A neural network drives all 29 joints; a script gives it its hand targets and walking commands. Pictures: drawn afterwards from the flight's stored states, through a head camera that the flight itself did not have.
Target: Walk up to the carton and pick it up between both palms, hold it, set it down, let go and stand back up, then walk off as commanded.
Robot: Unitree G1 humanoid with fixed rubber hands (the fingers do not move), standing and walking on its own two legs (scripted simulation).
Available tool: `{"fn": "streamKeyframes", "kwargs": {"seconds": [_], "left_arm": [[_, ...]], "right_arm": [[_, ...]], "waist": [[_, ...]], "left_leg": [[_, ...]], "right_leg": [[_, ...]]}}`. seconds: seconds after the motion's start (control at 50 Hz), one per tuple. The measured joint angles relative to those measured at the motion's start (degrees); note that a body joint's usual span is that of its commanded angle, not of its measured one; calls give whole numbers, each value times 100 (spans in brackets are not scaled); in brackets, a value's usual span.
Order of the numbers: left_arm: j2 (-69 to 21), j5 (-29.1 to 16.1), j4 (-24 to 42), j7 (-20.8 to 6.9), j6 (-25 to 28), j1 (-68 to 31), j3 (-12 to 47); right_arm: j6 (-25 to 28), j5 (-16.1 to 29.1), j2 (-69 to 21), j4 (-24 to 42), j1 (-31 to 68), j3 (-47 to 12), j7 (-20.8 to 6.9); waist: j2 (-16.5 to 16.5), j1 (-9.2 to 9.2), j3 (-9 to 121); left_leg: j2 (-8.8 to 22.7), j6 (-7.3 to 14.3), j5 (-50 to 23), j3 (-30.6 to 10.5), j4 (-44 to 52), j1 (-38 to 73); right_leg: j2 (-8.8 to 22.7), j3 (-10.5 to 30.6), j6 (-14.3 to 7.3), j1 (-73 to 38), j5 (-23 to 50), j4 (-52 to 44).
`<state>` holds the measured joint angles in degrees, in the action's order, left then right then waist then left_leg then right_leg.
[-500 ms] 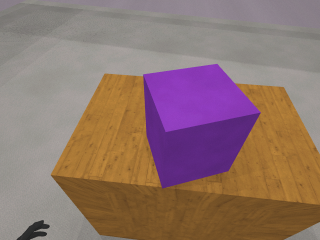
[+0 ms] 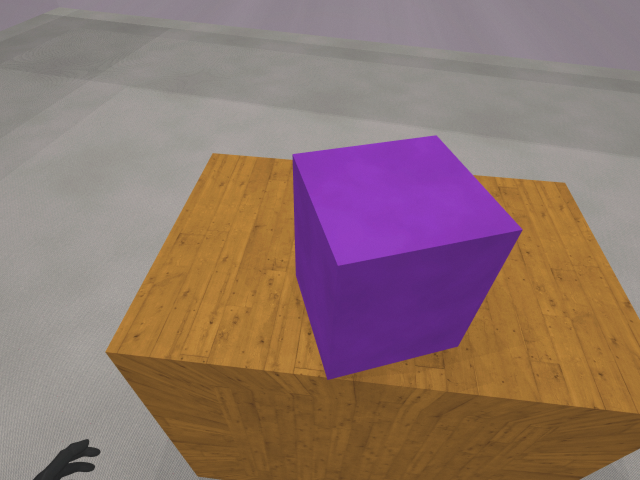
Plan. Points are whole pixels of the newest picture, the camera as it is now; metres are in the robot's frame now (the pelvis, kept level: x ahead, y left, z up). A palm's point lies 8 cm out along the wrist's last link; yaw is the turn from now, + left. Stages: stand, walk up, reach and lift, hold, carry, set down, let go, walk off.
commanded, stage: walk up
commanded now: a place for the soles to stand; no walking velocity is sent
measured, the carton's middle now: (381, 258) +0.43 -0.07 +0.06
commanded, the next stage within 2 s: reach and lift in 0.02 s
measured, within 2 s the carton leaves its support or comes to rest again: neither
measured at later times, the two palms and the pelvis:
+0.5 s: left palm (102, 472) +0.16 +0.26 -0.03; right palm out of the picture +0.15 -0.36 -0.03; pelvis +0.00 -0.04 +0.01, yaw -1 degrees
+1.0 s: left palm (157, 465) +0.17 +0.19 +0.00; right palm (628, 475) +0.18 -0.33 -0.01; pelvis +0.01 -0.03 +0.02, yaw -1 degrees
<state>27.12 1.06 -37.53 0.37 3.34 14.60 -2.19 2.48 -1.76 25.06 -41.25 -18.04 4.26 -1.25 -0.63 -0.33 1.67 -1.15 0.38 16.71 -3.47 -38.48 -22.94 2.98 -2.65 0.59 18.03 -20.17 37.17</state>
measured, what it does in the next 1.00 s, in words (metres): stands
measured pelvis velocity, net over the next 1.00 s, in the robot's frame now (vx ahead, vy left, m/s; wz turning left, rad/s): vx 0.01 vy -0.03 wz -0.03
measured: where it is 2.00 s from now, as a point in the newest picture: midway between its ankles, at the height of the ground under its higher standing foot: outside the picture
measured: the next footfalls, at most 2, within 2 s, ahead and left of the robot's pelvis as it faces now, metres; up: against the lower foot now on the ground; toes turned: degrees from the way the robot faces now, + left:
none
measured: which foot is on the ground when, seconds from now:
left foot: down 0.00-1.00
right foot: down 0.00-1.00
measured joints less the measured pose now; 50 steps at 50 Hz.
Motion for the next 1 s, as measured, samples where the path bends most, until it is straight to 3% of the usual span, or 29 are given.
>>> {"fn": "streamKeyframes", "kwargs": {"seconds": [0.04,0.12,0.2,0.28,0.4,0.68,1.0], "left_arm": [[0,0,0,0,0,-11,0],[-30,221,24,105,-1299,-668,0],[-119,224,638,184,-1754,-1003,5],[-354,238,1048,256,-1775,-980,-27],[-745,259,1108,370,-1709,-518,-140],[-1086,67,1412,557,-986,-24,-262],[-1869,-37,2772,1040,-790,767,348]], "right_arm": [[6,0,0,0,0,-1,4],[928,-223,-45,-1175,690,364,-262],[1437,-235,-47,-1194,961,445,-425],[1603,-190,-47,-1152,990,446,-563],[1497,24,-47,-1109,993,445,-682],[1341,627,-48,-770,991,88,-900],[1360,1568,-48,-473,970,-12,-1447]], "waist": [[-13,0,4],[-14,0,-300],[43,-2,-509],[93,-8,-492],[102,-21,-267],[104,-128,-36],[106,-128,176]], "left_leg": [[-1,-1,1,0,0,0],[36,-65,-2,-1,-65,9],[130,-133,-33,-3,-68,41],[244,-216,-17,-3,30,288],[303,-289,-151,9,540,848],[317,-319,-497,27,1286,1238],[348,-318,-533,31,1421,1240]], "right_leg": [[1,0,1,-1,-17,0],[-28,-2,1,4,-10,81],[-116,2,1,-12,46,79],[-224,6,-8,-244,63,-37],[-276,8,-72,-740,150,-437],[-286,9,-118,-1068,436,-1062],[-319,8,-118,-1156,582,-1392]]}}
